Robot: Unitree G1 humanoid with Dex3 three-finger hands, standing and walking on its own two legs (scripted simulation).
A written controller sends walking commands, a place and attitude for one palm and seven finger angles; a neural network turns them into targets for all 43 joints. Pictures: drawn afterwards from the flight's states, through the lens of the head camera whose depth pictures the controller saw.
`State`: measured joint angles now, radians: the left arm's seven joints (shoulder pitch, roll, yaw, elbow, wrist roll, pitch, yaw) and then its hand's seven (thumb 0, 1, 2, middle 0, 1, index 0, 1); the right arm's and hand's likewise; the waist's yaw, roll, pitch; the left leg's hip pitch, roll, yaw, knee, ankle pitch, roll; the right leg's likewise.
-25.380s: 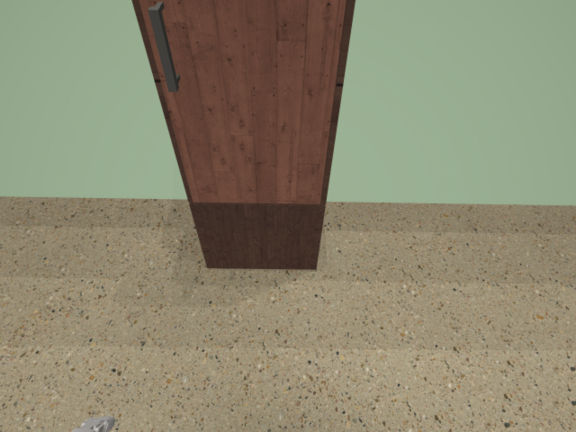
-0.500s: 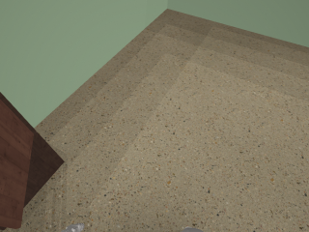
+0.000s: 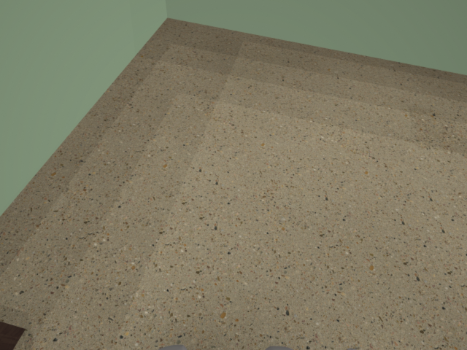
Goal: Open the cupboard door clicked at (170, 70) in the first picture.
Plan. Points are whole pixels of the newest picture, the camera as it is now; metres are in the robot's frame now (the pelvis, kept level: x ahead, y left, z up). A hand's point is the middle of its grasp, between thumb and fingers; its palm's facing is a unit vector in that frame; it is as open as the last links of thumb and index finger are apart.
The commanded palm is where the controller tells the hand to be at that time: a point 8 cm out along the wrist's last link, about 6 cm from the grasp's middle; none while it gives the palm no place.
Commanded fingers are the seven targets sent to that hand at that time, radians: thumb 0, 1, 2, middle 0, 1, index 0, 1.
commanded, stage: walk to a spot facing it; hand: left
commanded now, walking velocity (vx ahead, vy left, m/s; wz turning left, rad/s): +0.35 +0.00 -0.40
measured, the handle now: out of the picture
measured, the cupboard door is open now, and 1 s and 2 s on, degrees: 43 43 43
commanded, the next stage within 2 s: turn to face it in 0.90 s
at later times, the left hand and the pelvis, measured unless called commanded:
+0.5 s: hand (199, 237) +0.36 +0.09 -0.15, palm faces -0.13 -0.97 -0.21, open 7.1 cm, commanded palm none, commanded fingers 0.00 0.90 0.90 -0.20 -0.30 -0.20 -0.30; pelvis +0.24 -0.07 +0.01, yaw -8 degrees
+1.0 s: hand (217, 163) +0.59 +0.07 -0.15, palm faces -0.24 -0.95 -0.20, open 7.3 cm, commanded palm none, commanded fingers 0.00 0.90 0.90 -0.20 -0.30 -0.20 -0.30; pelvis +0.49 -0.09 +0.01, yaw -16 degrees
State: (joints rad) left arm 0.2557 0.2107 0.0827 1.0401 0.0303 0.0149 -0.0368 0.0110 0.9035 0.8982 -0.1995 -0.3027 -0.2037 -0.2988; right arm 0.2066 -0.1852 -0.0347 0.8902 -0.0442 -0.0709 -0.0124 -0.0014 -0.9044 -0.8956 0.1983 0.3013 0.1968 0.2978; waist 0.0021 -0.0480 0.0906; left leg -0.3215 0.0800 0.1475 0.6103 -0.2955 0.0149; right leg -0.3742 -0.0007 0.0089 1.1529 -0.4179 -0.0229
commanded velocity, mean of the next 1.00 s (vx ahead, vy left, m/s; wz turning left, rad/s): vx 0.33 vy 0.00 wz -0.24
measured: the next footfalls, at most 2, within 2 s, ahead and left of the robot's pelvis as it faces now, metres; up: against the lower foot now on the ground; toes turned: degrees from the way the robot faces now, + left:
right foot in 0.32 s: +0.25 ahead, -0.16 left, +0.00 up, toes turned -14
left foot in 0.70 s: +0.51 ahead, +0.03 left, +0.00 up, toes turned -2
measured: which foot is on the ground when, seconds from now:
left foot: down 0.00-0.32, up 0.34-0.68, down 0.70-1.00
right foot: up 0.00-0.30, down 0.32-0.70, up 0.72-1.00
